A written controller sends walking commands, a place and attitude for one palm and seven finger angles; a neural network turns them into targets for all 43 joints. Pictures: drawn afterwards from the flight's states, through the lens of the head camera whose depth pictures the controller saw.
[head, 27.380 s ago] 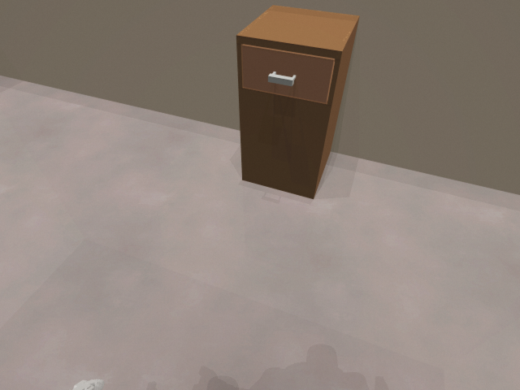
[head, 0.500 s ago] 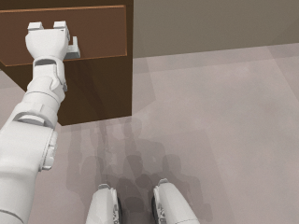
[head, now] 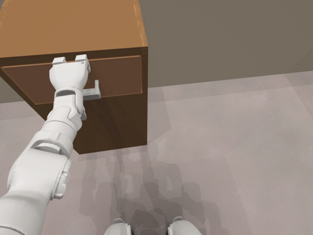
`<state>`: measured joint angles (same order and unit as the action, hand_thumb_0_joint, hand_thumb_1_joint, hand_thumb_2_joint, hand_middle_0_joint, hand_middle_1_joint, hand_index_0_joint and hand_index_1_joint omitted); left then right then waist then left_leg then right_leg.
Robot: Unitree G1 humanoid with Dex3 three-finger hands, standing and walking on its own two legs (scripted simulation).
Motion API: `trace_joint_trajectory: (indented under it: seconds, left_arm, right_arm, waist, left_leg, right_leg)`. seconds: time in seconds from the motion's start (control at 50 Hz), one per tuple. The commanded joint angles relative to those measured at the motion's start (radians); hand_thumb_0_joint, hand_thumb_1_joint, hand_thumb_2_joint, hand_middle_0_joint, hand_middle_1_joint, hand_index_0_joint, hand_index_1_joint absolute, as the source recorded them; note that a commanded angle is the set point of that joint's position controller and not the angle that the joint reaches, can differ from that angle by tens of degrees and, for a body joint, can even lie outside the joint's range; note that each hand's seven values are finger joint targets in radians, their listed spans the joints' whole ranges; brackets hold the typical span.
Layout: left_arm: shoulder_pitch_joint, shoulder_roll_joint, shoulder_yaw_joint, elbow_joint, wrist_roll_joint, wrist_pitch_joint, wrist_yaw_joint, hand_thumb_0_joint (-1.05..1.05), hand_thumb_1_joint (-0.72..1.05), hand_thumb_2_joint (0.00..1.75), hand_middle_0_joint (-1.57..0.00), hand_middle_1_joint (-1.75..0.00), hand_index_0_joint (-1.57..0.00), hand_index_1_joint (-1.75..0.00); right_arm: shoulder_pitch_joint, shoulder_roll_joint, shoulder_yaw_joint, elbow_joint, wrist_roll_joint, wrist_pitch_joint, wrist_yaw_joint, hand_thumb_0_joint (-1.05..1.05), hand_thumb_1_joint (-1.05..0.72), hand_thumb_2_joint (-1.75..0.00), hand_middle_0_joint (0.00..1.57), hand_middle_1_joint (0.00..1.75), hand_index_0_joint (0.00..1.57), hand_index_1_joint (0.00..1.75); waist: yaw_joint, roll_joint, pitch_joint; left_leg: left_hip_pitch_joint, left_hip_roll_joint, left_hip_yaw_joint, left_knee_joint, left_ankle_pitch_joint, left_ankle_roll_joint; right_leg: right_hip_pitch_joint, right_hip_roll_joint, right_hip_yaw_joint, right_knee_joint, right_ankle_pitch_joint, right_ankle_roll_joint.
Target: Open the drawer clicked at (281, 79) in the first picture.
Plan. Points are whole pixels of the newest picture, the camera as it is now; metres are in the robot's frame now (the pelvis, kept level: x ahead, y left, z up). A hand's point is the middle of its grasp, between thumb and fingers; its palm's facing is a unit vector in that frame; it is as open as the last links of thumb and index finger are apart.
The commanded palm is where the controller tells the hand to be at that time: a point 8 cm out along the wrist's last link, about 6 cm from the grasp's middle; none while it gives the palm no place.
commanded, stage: lift the fingers back up to retry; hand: left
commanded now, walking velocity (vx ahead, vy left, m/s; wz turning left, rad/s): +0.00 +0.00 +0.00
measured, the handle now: (83, 89) +0.56 +0.18 -0.05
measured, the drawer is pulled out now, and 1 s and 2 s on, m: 0.00 0.00 0.00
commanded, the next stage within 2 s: re-aim the fingers above the handle in 0.14 s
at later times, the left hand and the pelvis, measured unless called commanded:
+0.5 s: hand (75, 91) +0.51 +0.18 +0.01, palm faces -0.05 -0.01 -1.00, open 13.8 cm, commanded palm +0.49 +0.16 +0.06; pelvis +0.01 +0.00 +0.00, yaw +0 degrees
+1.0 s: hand (74, 91) +0.51 +0.18 +0.01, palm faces -0.06 -0.01 -1.00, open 13.8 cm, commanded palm +0.50 +0.17 +0.06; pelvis +0.00 +0.00 +0.00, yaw +0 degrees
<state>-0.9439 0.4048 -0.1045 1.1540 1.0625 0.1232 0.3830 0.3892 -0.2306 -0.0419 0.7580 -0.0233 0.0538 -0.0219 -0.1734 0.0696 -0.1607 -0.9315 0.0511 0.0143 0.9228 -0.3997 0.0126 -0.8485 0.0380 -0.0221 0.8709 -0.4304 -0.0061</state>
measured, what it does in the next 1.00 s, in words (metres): stands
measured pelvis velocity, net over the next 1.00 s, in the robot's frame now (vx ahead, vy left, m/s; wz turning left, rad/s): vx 0.00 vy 0.00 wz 0.00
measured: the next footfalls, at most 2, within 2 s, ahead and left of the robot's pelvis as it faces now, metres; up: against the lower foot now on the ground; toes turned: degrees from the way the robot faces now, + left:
none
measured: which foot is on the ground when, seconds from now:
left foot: down 0.00-1.00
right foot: down 0.00-1.00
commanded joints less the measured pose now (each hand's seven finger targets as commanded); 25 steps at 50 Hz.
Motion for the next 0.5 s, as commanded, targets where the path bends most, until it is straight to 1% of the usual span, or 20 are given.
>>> trace_joint_trajectory:
  seconds: [0.0, 0.04, 0.06, 0.08, 0.1, 0.16, 0.18, 0.2, 0.22, 0.24, 0.26, 0.3, 0.32, 0.34, 0.36, 0.38, 0.42, 0.44, 0.46, 0.48]
  left_arm:
    - [-0.409, 0.151, 0.023, -0.167, 0.01, -0.026, 0.025, 0.0, -0.5, 0.3, -0.3, -1.2, -0.3, -1.2]
    - [-0.365, 0.137, 0.023, -0.16, 0.02, -0.037, 0.029, 0.0, -0.5, 0.3, -0.3, -1.2, -0.3, -1.2]
    - [-0.373, 0.117, 0.007, -0.165, 0.026, -0.042, 0.034, 0.0, -0.5, 0.3, -0.3, -1.2, -0.3, -1.2]
    - [-0.391, 0.105, 0.004, -0.194, 0.027, -0.05, 0.039, 0.0, -0.5, 0.3, -0.3, -1.2, -0.3, -1.2]
    - [-0.382, 0.132, 0.036, -0.2, 0.022, -0.055, 0.046, 0.0, -0.5, 0.3, -0.3, -1.2, -0.3, -1.2]
    - [-0.381, 0.176, 0.069, -0.217, 0.038, -0.055, 0.075, 0.0, -0.5, 0.3, -0.3, -1.2, -0.3, -1.2]
    - [-0.386, 0.168, 0.065, -0.219, 0.041, -0.049, 0.085, 0.0, -0.5, 0.3, -0.3, -1.2, -0.3, -1.2]
    - [-0.408, 0.188, 0.082, -0.234, 0.043, -0.045, 0.094, 0.0, -0.5, 0.3, -0.3, -1.2, -0.3, -1.2]
    - [-0.419, 0.17, 0.064, -0.241, 0.05, -0.042, 0.103, 0.0, -0.5, 0.3, -0.3, -1.2, -0.3, -1.2]
    - [-0.408, 0.189, 0.086, -0.223, 0.051, -0.03, 0.109, 0.0, -0.5, 0.3, -0.3, -1.2, -0.3, -1.2]
    - [-0.43, 0.208, 0.089, -0.229, 0.053, -0.023, 0.114, 0.0, -0.5, 0.3, -0.3, -1.2, -0.3, -1.2]
    - [-0.446, 0.162, 0.056, -0.23, 0.043, -0.007, 0.105, 0.0, -0.5, 0.3, -0.3, -1.2, -0.3, -1.2]
    - [-0.449, 0.169, 0.053, -0.216, 0.045, -0.004, 0.103, 0.0, -0.5, 0.3, -0.3, -1.2, -0.3, -1.2]
    - [-0.443, 0.175, 0.058, -0.197, 0.04, 0.004, 0.094, 0.0, -0.5, 0.3, -0.3, -1.2, -0.3, -1.2]
    - [-0.462, 0.164, 0.039, -0.208, 0.038, 0.002, 0.087, 0.0, -0.5, 0.3, -0.3, -1.2, -0.3, -1.2]
    - [-0.437, 0.159, 0.041, -0.185, 0.033, 0.006, 0.076, 0.0, -0.5, 0.3, -0.3, -1.2, -0.3, -1.2]
    - [-0.457, 0.135, 0.013, -0.191, 0.024, -0.01, 0.054, 0.0, -0.5, 0.3, -0.3, -1.2, -0.3, -1.2]
    - [-0.427, 0.166, 0.041, -0.168, 0.022, -0.013, 0.045, 0.0, -0.5, 0.3, -0.3, -1.2, -0.3, -1.2]
    - [-0.451, 0.147, 0.018, -0.199, 0.025, -0.028, 0.039, 0.0, -0.5, 0.3, -0.3, -1.2, -0.3, -1.2]
    - [-0.424, 0.118, 0.009, -0.196, 0.024, -0.037, 0.034, 0.0, -0.5, 0.3, -0.3, -1.2, -0.3, -1.2]
  right_arm:
    - [0.168, -0.166, -0.061, -0.027, 0.003, -0.006, -0.008, 0.0, -0.9, -0.9, 0.2, 0.3, 0.2, 0.3]
    - [0.164, -0.162, -0.065, -0.031, 0.002, -0.003, -0.005, 0.0, -0.9, -0.9, 0.2, 0.3, 0.2, 0.3]
    - [0.162, -0.161, -0.065, -0.033, 0.001, -0.003, -0.004, 0.0, -0.9, -0.9, 0.2, 0.3, 0.2, 0.3]
    - [0.159, -0.161, -0.072, -0.032, -0.002, -0.003, 0.0, 0.0, -0.9, -0.9, 0.2, 0.3, 0.2, 0.3]
    - [0.159, -0.159, -0.073, -0.034, -0.004, -0.002, 0.002, 0.0, -0.9, -0.9, 0.2, 0.3, 0.2, 0.3]
    - [0.15, -0.16, -0.072, -0.04, -0.006, 0.0, 0.001, 0.0, -0.9, -0.9, 0.2, 0.3, 0.2, 0.3]
    - [0.145, -0.16, -0.074, -0.039, -0.008, 0.0, 0.004, 0.0, -0.9, -0.9, 0.2, 0.3, 0.2, 0.3]
    - [0.142, -0.161, -0.074, -0.036, -0.01, 0.0, 0.005, 0.0, -0.9, -0.9, 0.2, 0.3, 0.2, 0.3]
    - [0.14, -0.157, -0.074, -0.039, -0.01, -0.002, 0.006, 0.0, -0.9, -0.9, 0.2, 0.3, 0.2, 0.3]
    - [0.141, -0.162, -0.077, -0.033, -0.01, 0.0, 0.006, 0.0, -0.9, -0.9, 0.2, 0.3, 0.2, 0.3]
    - [0.135, -0.162, -0.072, -0.036, -0.01, 0.001, 0.003, 0.0, -0.9, -0.9, 0.2, 0.3, 0.2, 0.3]
    - [0.136, -0.159, -0.075, -0.036, -0.01, 0.0, 0.007, 0.0, -0.9, -0.9, 0.2, 0.3, 0.2, 0.3]
    - [0.137, -0.158, -0.071, -0.036, -0.006, 0.0, 0.004, 0.0, -0.9, -0.9, 0.2, 0.3, 0.2, 0.3]
    - [0.138, -0.163, -0.073, -0.029, -0.005, 0.001, 0.004, 0.0, -0.9, -0.9, 0.2, 0.3, 0.2, 0.3]
    - [0.137, -0.161, -0.07, -0.032, -0.006, -0.001, 0.002, 0.0, -0.9, -0.9, 0.2, 0.3, 0.2, 0.3]
    - [0.141, -0.161, -0.072, -0.03, -0.004, -0.001, 0.002, 0.0, -0.9, -0.9, 0.2, 0.3, 0.2, 0.3]
    - [0.143, -0.159, -0.07, -0.033, -0.002, -0.004, -0.001, 0.0, -0.9, -0.9, 0.2, 0.3, 0.2, 0.3]
    - [0.146, -0.163, -0.069, -0.029, -0.002, -0.002, -0.002, 0.0, -0.9, -0.9, 0.2, 0.3, 0.2, 0.3]
    - [0.143, -0.16, -0.067, -0.034, -0.003, -0.005, -0.005, 0.0, -0.9, -0.9, 0.2, 0.3, 0.2, 0.3]
    - [0.146, -0.156, -0.072, -0.036, -0.004, -0.008, -0.003, 0.0, -0.9, -0.9, 0.2, 0.3, 0.2, 0.3]
  waist:
    - [-0.022, 0.015, -0.408]
    - [-0.014, 0.023, -0.414]
    - [-0.02, 0.014, -0.402]
    - [-0.023, 0.026, -0.417]
    - [-0.008, 0.028, -0.434]
    - [-0.002, 0.002, -0.468]
    - [-0.004, 0.024, -0.457]
    - [0.0, 0.029, -0.472]
    - [-0.007, 0.046, -0.491]
    - [-0.008, 0.023, -0.474]
    - [-0.007, 0.03, -0.488]
    - [-0.018, 0.031, -0.495]
    - [-0.022, 0.024, -0.5]
    - [-0.025, 0.023, -0.467]
    - [-0.03, 0.033, -0.484]
    - [-0.031, 0.013, -0.468]
    - [-0.042, 0.008, -0.464]
    - [-0.027, 0.02, -0.443]
    - [-0.031, 0.022, -0.464]
    - [-0.027, 0.036, -0.462]
  left_leg:
    - [0.399, -0.045, -0.008, -0.07, 0.432, 0.024]
    - [0.408, -0.044, -0.005, -0.064, 0.459, 0.022]
    - [0.405, -0.043, -0.005, -0.063, 0.467, 0.021]
    - [0.421, -0.04, -0.004, -0.058, 0.477, 0.021]
    - [0.421, -0.043, -0.003, -0.053, 0.493, 0.02]
    - [0.399, -0.046, 0.001, -0.044, 0.502, 0.022]
    - [0.4, -0.047, 0.003, -0.044, 0.493, 0.02]
    - [0.403, -0.047, 0.001, -0.041, 0.504, 0.019]
    - [0.42, -0.046, 0.0, -0.041, 0.509, 0.019]
    - [0.419, -0.044, -0.001, -0.038, 0.506, 0.019]
    - [0.41, -0.047, 0.003, -0.038, 0.494, 0.019]
    - [0.431, -0.049, 0.0, -0.039, 0.508, 0.019]
    - [0.432, -0.047, -0.002, -0.044, 0.494, 0.02]
    - [0.426, -0.046, -0.003, -0.046, 0.48, 0.02]
    - [0.431, -0.049, 0.001, -0.047, 0.476, 0.022]
    - [0.424, -0.049, 0.002, -0.05, 0.462, 0.023]
    - [0.433, -0.047, -0.003, -0.055, 0.453, 0.024]
    - [0.42, -0.047, -0.005, -0.057, 0.443, 0.022]
    - [0.424, -0.048, -0.005, -0.055, 0.45, 0.024]
    - [0.436, -0.046, -0.006, -0.054, 0.46, 0.021]
  right_leg:
    - [0.169, 0.041, -0.007, -0.11, 0.435, -0.014]
    - [0.161, 0.041, -0.007, -0.102, 0.451, -0.015]
    - [0.153, 0.04, -0.009, -0.101, 0.454, -0.013]
    - [0.147, 0.039, -0.007, -0.097, 0.461, -0.013]
    - [0.165, 0.039, -0.007, -0.09, 0.475, -0.016]
    - [0.195, 0.035, -0.001, -0.079, 0.51, -0.011]
    - [0.187, 0.036, -0.001, -0.079, 0.506, -0.013]
    - [0.191, 0.035, -0.001, -0.071, 0.509, -0.015]
    - [0.183, 0.035, -0.003, -0.072, 0.504, -0.012]
    - [0.177, 0.037, -0.005, -0.073, 0.498, -0.014]
    - [0.187, 0.035, 0.001, -0.075, 0.499, -0.01]
    - [0.191, 0.037, -0.002, -0.078, 0.51, -0.012]
    - [0.189, 0.035, 0.0, -0.084, 0.496, -0.008]
    - [0.178, 0.038, -0.002, -0.086, 0.485, -0.011]
    - [0.185, 0.035, 0.003, -0.093, 0.488, -0.006]
    - [0.194, 0.037, 0.002, -0.098, 0.486, -0.008]
    - [0.178, 0.035, 0.003, -0.105, 0.468, -0.003]
    - [0.177, 0.037, 0.002, -0.1, 0.457, -0.01]
    - [0.179, 0.036, 0.005, -0.098, 0.464, -0.007]
    - [0.169, 0.037, 0.0, -0.095, 0.458, -0.012]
